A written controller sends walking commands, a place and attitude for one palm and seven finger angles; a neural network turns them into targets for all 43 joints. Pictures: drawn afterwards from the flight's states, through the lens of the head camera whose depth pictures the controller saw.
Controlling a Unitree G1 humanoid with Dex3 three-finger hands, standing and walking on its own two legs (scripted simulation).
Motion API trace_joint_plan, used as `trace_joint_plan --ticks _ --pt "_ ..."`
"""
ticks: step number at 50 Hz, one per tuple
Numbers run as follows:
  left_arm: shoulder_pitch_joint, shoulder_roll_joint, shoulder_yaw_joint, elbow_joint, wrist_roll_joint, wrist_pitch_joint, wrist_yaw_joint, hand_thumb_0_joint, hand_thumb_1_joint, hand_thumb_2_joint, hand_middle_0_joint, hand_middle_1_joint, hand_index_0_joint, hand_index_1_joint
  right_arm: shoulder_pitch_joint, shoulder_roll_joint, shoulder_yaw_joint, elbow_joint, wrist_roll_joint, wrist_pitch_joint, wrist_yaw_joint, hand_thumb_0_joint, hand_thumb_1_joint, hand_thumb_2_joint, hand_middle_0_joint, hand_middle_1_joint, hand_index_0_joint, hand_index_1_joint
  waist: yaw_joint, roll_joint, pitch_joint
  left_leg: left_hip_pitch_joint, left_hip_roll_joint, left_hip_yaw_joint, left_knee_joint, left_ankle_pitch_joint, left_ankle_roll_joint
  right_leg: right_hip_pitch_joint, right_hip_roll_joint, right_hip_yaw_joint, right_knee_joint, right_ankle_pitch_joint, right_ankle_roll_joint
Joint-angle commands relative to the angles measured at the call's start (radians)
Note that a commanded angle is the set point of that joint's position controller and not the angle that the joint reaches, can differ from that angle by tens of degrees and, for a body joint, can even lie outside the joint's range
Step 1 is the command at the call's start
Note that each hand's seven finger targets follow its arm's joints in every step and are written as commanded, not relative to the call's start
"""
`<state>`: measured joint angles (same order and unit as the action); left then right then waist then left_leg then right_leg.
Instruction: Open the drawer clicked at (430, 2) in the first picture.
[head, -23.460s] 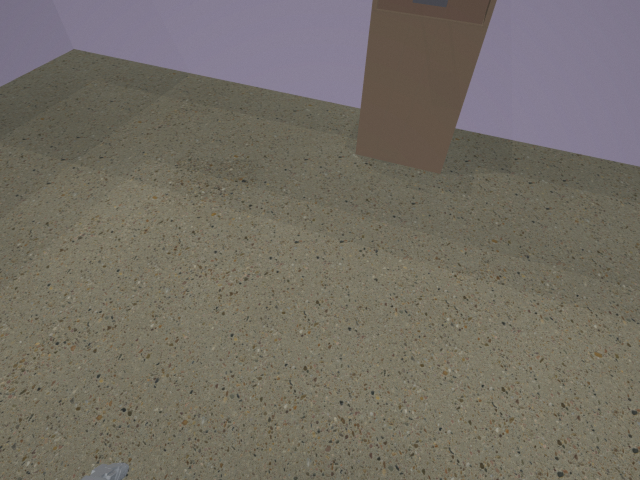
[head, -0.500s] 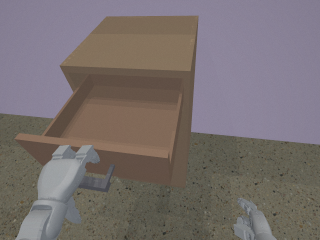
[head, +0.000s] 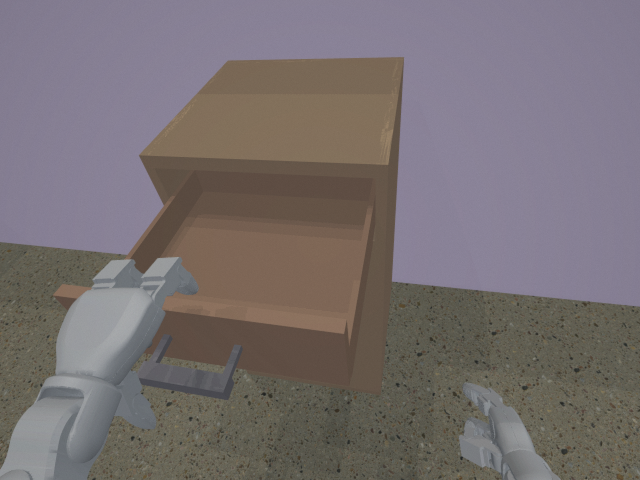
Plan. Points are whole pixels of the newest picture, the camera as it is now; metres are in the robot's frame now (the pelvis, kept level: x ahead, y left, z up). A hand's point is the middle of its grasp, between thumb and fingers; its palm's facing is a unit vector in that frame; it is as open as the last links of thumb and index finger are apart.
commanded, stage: lift the hand off the handle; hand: left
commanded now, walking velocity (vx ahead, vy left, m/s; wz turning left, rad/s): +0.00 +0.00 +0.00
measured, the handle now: (192, 363) +0.25 +0.22 +0.01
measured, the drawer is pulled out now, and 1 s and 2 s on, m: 0.29 0.29 0.29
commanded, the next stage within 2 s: draw the hand back to the body in 0.32 s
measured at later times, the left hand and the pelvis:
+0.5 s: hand (134, 332) +0.21 +0.22 +0.15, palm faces +0.09 -0.11 -0.99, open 13.9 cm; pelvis -0.01 +0.00 +0.00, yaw +0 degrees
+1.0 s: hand (107, 347) +0.19 +0.24 +0.15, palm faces +0.07 -0.08 -0.99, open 13.8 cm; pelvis +0.00 +0.00 +0.00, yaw +1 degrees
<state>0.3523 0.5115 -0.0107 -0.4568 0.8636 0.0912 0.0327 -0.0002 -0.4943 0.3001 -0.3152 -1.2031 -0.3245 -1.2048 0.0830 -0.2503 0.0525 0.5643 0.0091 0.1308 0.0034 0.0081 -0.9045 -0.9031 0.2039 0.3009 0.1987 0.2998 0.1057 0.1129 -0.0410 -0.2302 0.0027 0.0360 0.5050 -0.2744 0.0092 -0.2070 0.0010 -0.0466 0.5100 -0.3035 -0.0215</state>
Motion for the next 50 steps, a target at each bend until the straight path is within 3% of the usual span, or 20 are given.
trace_joint_plan --ticks 1,2,4,7,11,14,17,18,19,22,24,25,27,29,33,35,37,41,47,50 --pt "-0.079 0.208 0.197 -0.235 -0.028 0.002 0.018 0.0 -0.5 0.3 -0.3 -1.2 -0.3 -1.2 -0.166 -0.1 -0.039 -0.187 0.009 -0.045 -0.012 0.0 -0.9 -0.9 0.2 0.3 0.2 0.3 0.007 -0.086 -0.128 0.086 0.005 -0.011 -0.061 0.299 0.011 0.063 -0.012 0.015 -0.088 0.321 0.015" --pt "-0.081 0.22 0.219 -0.24 -0.05 0.008 0.012 0.0 -0.5 0.3 -0.3 -1.2 -0.3 -1.2 -0.203 -0.105 -0.033 -0.192 0.019 -0.051 -0.012 0.0 -0.9 -0.9 0.2 0.3 0.2 0.3 0.0 -0.047 -0.117 0.085 0.01 -0.014 -0.057 0.273 0.007 0.057 -0.007 0.027 -0.095 0.301 0.01" --pt "-0.118 0.217 0.207 -0.213 -0.044 0.002 -0.005 0.0 -0.5 0.3 -0.3 -1.2 -0.3 -1.2 -0.173 -0.096 -0.036 -0.174 0.011 -0.049 -0.013 0.0 -0.9 -0.9 0.2 0.3 0.2 0.3 -0.009 -0.087 -0.08 0.08 0.006 -0.015 -0.069 0.265 0.01 0.036 -0.011 0.012 -0.105 0.265 0.013" --pt "-0.167 0.232 0.215 -0.277 -0.07 -0.012 -0.02 0.0 -0.5 0.3 -0.3 -1.2 -0.3 -1.2 -0.205 -0.102 -0.035 -0.194 0.022 -0.069 -0.014 0.0 -0.9 -0.9 0.2 0.3 0.2 0.3 -0.009 -0.032 -0.116 0.111 0.01 -0.024 -0.069 0.252 0.009 0.045 -0.007 0.02 -0.114 0.245 0.01" --pt "-0.228 0.24 0.201 -0.267 -0.059 -0.026 -0.039 0.0 -0.5 0.3 -0.3 -1.2 -0.3 -1.2 -0.179 -0.1 -0.037 -0.181 0.013 -0.067 -0.014 0.0 -0.9 -0.9 0.2 0.3 0.2 0.3 -0.005 -0.054 -0.112 0.114 0.002 -0.024 -0.09 0.249 0.009 0.043 -0.014 0.008 -0.125 0.217 0.013" --pt "-0.204 0.224 0.201 -0.148 -0.066 -0.017 -0.061 0.0 -0.5 0.3 -0.3 -1.2 -0.3 -1.2 -0.181 -0.094 -0.035 -0.159 0.017 -0.07 -0.008 0.0 -0.9 -0.9 0.2 0.3 0.2 0.3 -0.01 -0.092 -0.049 0.078 0.001 -0.023 -0.096 0.218 0.007 0.024 -0.011 0.005 -0.132 0.187 0.01" --pt "-0.234 0.278 0.256 -0.187 -0.09 -0.02 -0.07 0.0 -0.5 0.3 -0.3 -1.2 -0.3 -1.2 -0.217 -0.105 -0.036 -0.174 0.027 -0.076 -0.004 0.0 -0.9 -0.9 0.2 0.3 0.2 0.3 -0.001 -0.053 -0.109 0.089 0.002 -0.024 -0.087 0.222 0.006 0.063 -0.007 0.022 -0.122 0.214 0.006" --pt "-0.243 0.256 0.225 -0.211 -0.083 -0.029 -0.077 0.0 -0.5 0.3 -0.3 -1.2 -0.3 -1.2 -0.187 -0.099 -0.033 -0.182 0.013 -0.076 -0.001 0.0 -0.9 -0.9 0.2 0.3 0.2 0.3 0.007 -0.046 -0.148 0.096 -0.007 -0.024 -0.086 0.244 0.011 0.08 -0.013 0.015 -0.116 0.23 0.006" --pt "-0.195 0.256 0.238 -0.178 -0.08 -0.032 -0.073 0.0 -0.5 0.3 -0.3 -1.2 -0.3 -1.2 -0.178 -0.097 -0.038 -0.172 0.017 -0.075 -0.002 0.0 -0.9 -0.9 0.2 0.3 0.2 0.3 0.0 -0.077 -0.124 0.09 -0.002 -0.019 -0.082 0.259 0.008 0.066 -0.014 0.012 -0.114 0.247 0.009" --pt "-0.149 0.27 0.269 -0.247 -0.118 -0.044 -0.062 0.0 -0.5 0.3 -0.3 -1.2 -0.3 -1.2 -0.204 -0.106 -0.035 -0.196 0.028 -0.086 0.002 0.0 -0.9 -0.9 0.2 0.3 0.2 0.3 0.0 -0.043 -0.128 0.089 0.006 -0.02 -0.069 0.246 0.005 0.061 -0.01 0.02 -0.115 0.255 0.008" --pt "-0.145 0.25 0.253 -0.197 -0.092 -0.051 -0.058 0.0 -0.5 0.3 -0.3 -1.2 -0.3 -1.2 -0.17 -0.098 -0.037 -0.178 0.016 -0.078 0.0 0.0 -0.9 -0.9 0.2 0.3 0.2 0.3 -0.006 -0.093 -0.085 0.074 0.005 -0.016 -0.075 0.225 0.007 0.024 -0.013 0.007 -0.124 0.204 0.011" --pt "-0.155 0.246 0.246 -0.21 -0.096 -0.058 -0.056 0.0 -0.5 0.3 -0.3 -1.2 -0.3 -1.2 -0.166 -0.104 -0.039 -0.184 0.013 -0.077 0.001 0.0 -0.9 -0.9 0.2 0.3 0.2 0.3 -0.003 -0.069 -0.081 0.074 0.001 -0.017 -0.078 0.219 0.01 0.025 -0.012 0.007 -0.128 0.203 0.01" --pt "-0.17 0.295 0.298 -0.221 -0.103 -0.06 -0.039 0.0 -0.5 0.3 -0.3 -1.2 -0.3 -1.2 -0.195 -0.106 -0.036 -0.186 0.024 -0.087 -0.002 0.0 -0.9 -0.9 0.2 0.3 0.2 0.3 -0.002 -0.032 -0.087 0.074 0.007 -0.022 -0.071 0.193 0.004 0.021 -0.009 0.019 -0.128 0.171 0.003" --pt "-0.156 0.276 0.284 -0.19 -0.093 -0.07 -0.035 0.0 -0.5 0.3 -0.3 -1.2 -0.3 -1.2 -0.156 -0.098 -0.043 -0.18 0.015 -0.088 -0.004 0.0 -0.9 -0.9 0.2 0.3 0.2 0.3 -0.003 -0.075 -0.102 0.083 0.005 -0.019 -0.067 0.206 0.01 0.017 -0.016 0.009 -0.125 0.177 0.008" --pt "-0.148 0.297 0.3 -0.234 -0.115 -0.083 -0.039 0.0 -0.5 0.3 -0.3 -1.2 -0.3 -1.2 -0.152 -0.105 -0.044 -0.19 0.015 -0.094 -0.007 0.0 -0.9 -0.9 0.2 0.3 0.2 0.3 -0.001 -0.045 -0.148 0.094 0.0 -0.021 -0.054 0.224 0.012 0.036 -0.019 0.014 -0.117 0.219 0.009" --pt "-0.103 0.282 0.293 -0.194 -0.127 -0.086 -0.045 0.0 -0.5 0.3 -0.3 -1.2 -0.3 -1.2 -0.144 -0.11 -0.048 -0.186 0.017 -0.088 -0.01 0.0 -0.9 -0.9 0.2 0.3 0.2 0.3 -0.012 -0.076 -0.091 0.077 0.001 -0.021 -0.06 0.205 0.012 0.012 -0.018 0.007 -0.127 0.2 0.015" --pt "-0.101 0.321 0.338 -0.215 -0.146 -0.086 -0.043 0.0 -0.5 0.3 -0.3 -1.2 -0.3 -1.2 -0.177 -0.114 -0.045 -0.195 0.028 -0.098 -0.015 0.0 -0.9 -0.9 0.2 0.3 0.2 0.3 -0.012 -0.054 -0.089 0.078 0.008 -0.026 -0.051 0.185 0.009 0.007 -0.016 0.02 -0.13 0.186 0.011" --pt "-0.068 0.307 0.322 -0.258 -0.136 -0.109 -0.042 0.0 -0.5 0.3 -0.3 -1.2 -0.3 -1.2 -0.134 -0.118 -0.053 -0.208 0.018 -0.092 -0.016 0.0 -0.9 -0.9 0.2 0.3 0.2 0.3 -0.007 -0.059 -0.135 0.096 0.009 -0.024 -0.045 0.23 0.013 0.012 -0.025 0.006 -0.115 0.227 0.016" --pt "-0.012 0.346 0.392 -0.254 -0.157 -0.107 -0.019 0.0 -0.5 0.3 -0.3 -1.2 -0.3 -1.2 -0.149 -0.12 -0.051 -0.21 0.028 -0.091 -0.014 0.0 -0.9 -0.9 0.2 0.3 0.2 0.3 -0.01 -0.039 -0.089 0.063 0.017 -0.026 -0.035 0.207 0.005 -0.008 -0.017 0.01 -0.113 0.209 0.009" --pt "0.048 0.315 0.371 -0.244 -0.152 -0.11 -0.018 0.0 -0.5 0.3 -0.3 -1.2 -0.3 -1.2 -0.111 -0.118 -0.058 -0.212 0.018 -0.08 -0.012 0.0 -0.9 -0.9 0.2 0.3 0.2 0.3 -0.006 -0.057 -0.104 0.071 0.016 -0.022 -0.03 0.239 0.011 -0.013 -0.017 -0.008 -0.106 0.225 0.014"
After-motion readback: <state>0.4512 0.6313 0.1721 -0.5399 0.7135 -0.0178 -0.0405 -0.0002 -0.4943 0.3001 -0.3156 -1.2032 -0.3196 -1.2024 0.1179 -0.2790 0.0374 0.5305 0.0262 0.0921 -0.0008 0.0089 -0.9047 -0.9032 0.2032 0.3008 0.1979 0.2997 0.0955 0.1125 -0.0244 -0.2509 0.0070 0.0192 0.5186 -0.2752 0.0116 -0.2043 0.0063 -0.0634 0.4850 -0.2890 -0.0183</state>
